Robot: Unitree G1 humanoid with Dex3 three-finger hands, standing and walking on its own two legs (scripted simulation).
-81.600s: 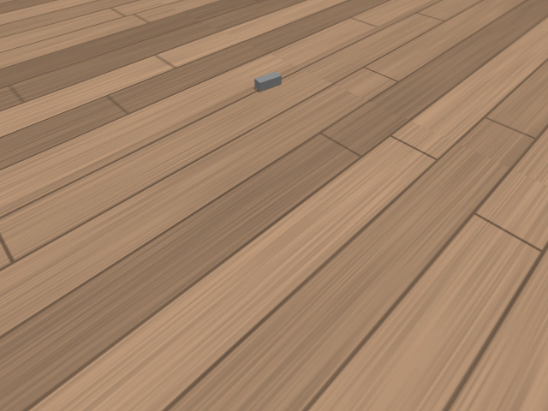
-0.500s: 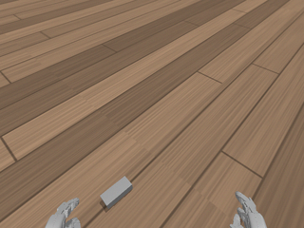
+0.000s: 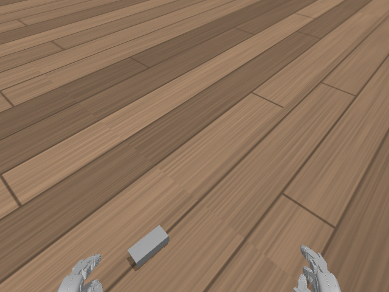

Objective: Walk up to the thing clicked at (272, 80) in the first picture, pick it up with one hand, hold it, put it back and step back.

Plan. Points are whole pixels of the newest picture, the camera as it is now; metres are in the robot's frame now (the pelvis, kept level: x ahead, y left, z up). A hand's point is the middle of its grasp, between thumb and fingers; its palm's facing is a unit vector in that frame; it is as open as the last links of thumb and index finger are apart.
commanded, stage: home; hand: left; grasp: from above
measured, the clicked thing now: (149, 245) +0.50 +0.20 -0.68
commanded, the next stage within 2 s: stand in 0.12 s
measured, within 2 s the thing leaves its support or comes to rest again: neither
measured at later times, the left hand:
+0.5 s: hand out of the picture +0.12 +0.23 -0.10, palm faces +0.01 -0.94 -0.34, open 7.4 cm
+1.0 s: hand out of the picture +0.07 +0.23 -0.10, palm faces +0.03 -0.94 -0.33, open 7.4 cm
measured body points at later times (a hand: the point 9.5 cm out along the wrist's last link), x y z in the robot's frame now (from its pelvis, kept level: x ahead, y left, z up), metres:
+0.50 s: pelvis +0.00 +0.00 +0.03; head +0.02 +0.00 +0.48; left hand +0.11 +0.28 -0.07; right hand +0.10 -0.28 -0.09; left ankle -0.01 +0.11 -0.68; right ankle +0.03 -0.13 -0.68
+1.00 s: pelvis +0.00 -0.01 +0.06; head +0.00 -0.01 +0.51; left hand +0.06 +0.27 -0.07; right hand +0.07 -0.28 -0.08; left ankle -0.01 +0.11 -0.68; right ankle +0.03 -0.13 -0.68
